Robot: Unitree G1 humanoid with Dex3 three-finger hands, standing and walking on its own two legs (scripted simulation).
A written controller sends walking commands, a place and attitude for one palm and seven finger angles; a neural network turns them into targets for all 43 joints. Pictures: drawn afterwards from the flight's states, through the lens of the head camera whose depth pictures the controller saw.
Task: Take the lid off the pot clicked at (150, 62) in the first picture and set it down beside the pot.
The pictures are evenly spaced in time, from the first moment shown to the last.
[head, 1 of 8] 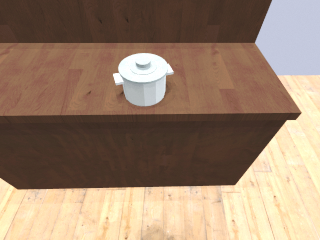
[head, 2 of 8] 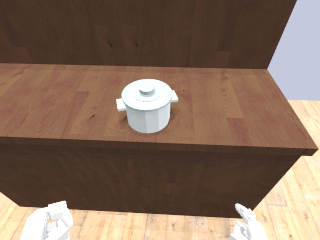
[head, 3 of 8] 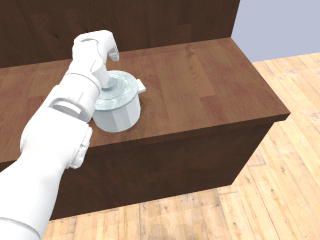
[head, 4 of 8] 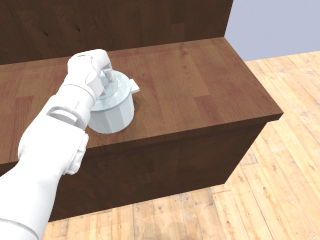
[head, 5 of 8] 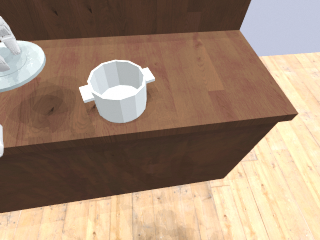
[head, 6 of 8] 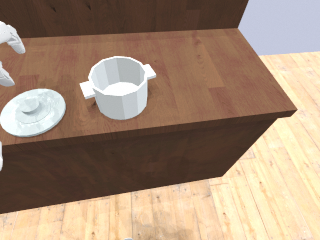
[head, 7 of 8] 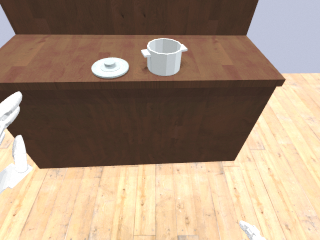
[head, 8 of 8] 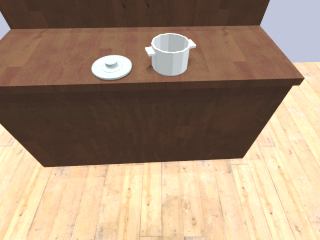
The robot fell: no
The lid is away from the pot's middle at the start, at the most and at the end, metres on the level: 0.00 0.25 0.25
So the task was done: yes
